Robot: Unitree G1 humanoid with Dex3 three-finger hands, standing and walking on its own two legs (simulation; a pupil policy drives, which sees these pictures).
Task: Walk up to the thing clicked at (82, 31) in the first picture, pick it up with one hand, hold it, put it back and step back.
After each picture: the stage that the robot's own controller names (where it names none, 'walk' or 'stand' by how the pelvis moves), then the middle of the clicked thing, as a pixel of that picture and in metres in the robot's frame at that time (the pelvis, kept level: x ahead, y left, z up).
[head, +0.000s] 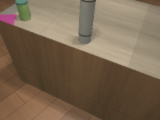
stand; (86, 20) +0.69 -0.02 +0.05
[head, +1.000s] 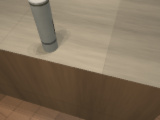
walk; (45, 26) +0.56 +0.17 +0.07
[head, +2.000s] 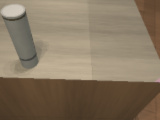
stand; (23, 40) +0.47 +0.21 +0.08
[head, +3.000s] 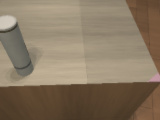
stand; (16, 50) +0.46 +0.24 +0.06
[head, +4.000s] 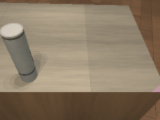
stand; (21, 56) +0.44 +0.22 +0.05
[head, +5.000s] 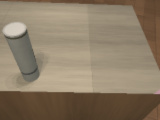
stand; (24, 55) +0.44 +0.21 +0.05
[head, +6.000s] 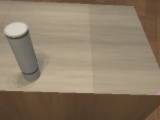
stand; (25, 55) +0.44 +0.21 +0.05
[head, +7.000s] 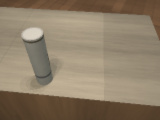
rise first; (39, 59) +0.44 +0.18 +0.05
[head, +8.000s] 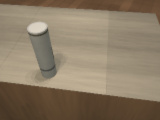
go down; (44, 53) +0.47 +0.18 +0.06
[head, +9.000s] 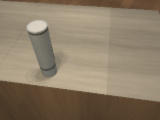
go down; (44, 52) +0.46 +0.18 +0.06
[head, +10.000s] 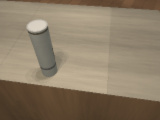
go down; (44, 51) +0.46 +0.18 +0.06
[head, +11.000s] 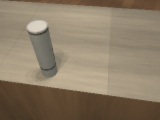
go down; (44, 52) +0.46 +0.18 +0.06
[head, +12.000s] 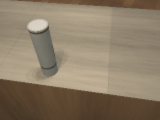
go down; (44, 51) +0.46 +0.18 +0.06
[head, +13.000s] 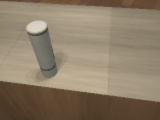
go down; (44, 52) +0.46 +0.18 +0.06
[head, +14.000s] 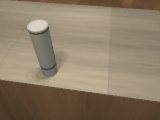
go down; (44, 51) +0.46 +0.18 +0.06
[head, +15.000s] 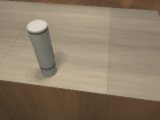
go down; (44, 51) +0.46 +0.18 +0.06
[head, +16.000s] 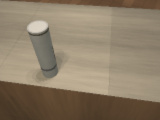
go down; (45, 52) +0.46 +0.18 +0.06
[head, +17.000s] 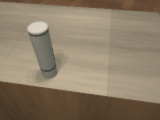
go down; (44, 53) +0.46 +0.18 +0.06
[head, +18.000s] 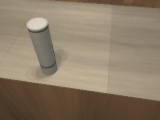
go down; (44, 49) +0.46 +0.18 +0.06
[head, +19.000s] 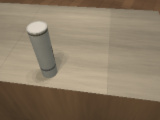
go down; (44, 53) +0.46 +0.18 +0.06
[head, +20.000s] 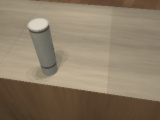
go down; (45, 50) +0.47 +0.18 +0.06
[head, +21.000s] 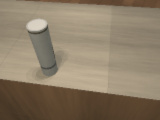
go down; (44, 51) +0.46 +0.18 +0.06
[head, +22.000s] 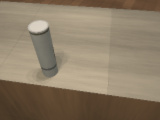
go down; (45, 52) +0.46 +0.18 +0.06
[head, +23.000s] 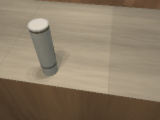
go down; (45, 50) +0.46 +0.18 +0.06
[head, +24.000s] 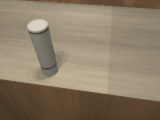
go down; (44, 51) +0.46 +0.18 +0.06
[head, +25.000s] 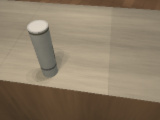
go down; (44, 52) +0.46 +0.18 +0.06
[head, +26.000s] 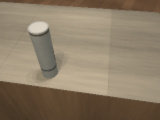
go down; (45, 53) +0.46 +0.18 +0.05
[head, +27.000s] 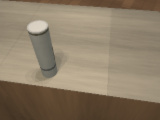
go down; (44, 52) +0.46 +0.18 +0.06
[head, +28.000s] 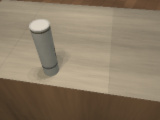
go down; (46, 50) +0.47 +0.18 +0.06
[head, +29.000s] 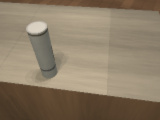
go down; (44, 53) +0.46 +0.18 +0.06
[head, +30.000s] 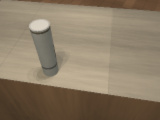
go down; (46, 51) +0.46 +0.18 +0.06
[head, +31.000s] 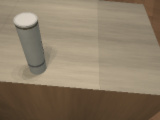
go down; (33, 47) +0.47 +0.17 +0.06
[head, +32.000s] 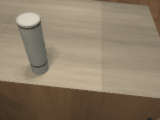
close in; (35, 48) +0.46 +0.17 +0.07
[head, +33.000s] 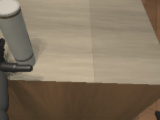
close; (18, 40) +0.46 +0.19 +0.10
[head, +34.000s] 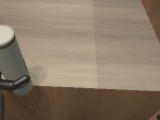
lift; (13, 66) +0.35 +0.20 +0.11
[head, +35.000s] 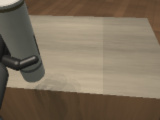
lift; (22, 44) +0.32 +0.16 +0.25
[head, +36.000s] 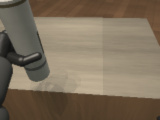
hold; (27, 42) +0.33 +0.15 +0.25
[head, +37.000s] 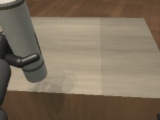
hold; (24, 43) +0.34 +0.15 +0.25
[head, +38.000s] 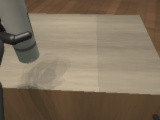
crouch; (17, 23) +0.40 +0.17 +0.27
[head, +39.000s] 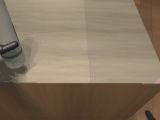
lower; (3, 34) +0.46 +0.21 +0.14
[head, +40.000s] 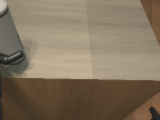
lower; (8, 41) +0.44 +0.20 +0.11
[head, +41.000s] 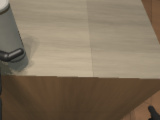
lower; (8, 39) +0.44 +0.20 +0.11
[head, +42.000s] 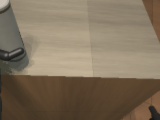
lower; (9, 38) +0.45 +0.20 +0.11
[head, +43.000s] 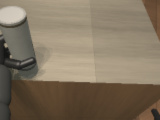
loosen; (21, 48) +0.42 +0.17 +0.10
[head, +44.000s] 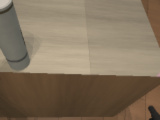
rise; (10, 38) +0.44 +0.18 +0.11
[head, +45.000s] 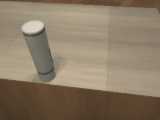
sink last; (41, 55) +0.43 +0.18 +0.09
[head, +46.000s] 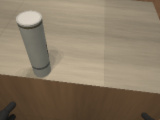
stand; (36, 48) +0.43 +0.17 +0.10
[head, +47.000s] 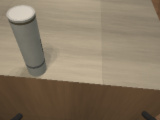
stand; (30, 46) +0.42 +0.18 +0.11
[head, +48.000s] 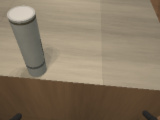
stand; (31, 46) +0.42 +0.17 +0.12
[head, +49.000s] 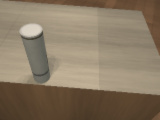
stand; (37, 57) +0.44 +0.17 +0.06
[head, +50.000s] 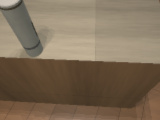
walk; (24, 29) +0.49 +0.22 +0.07
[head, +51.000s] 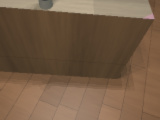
walk; out of the picture +0.79 +0.17 +0.08
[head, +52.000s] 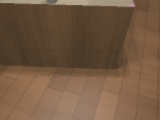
walk; out of the picture +1.05 +0.23 +0.07
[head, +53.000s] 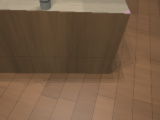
stand; out of the picture +0.98 +0.23 +0.05
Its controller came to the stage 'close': yes
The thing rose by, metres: 0.22
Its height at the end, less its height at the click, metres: +0.00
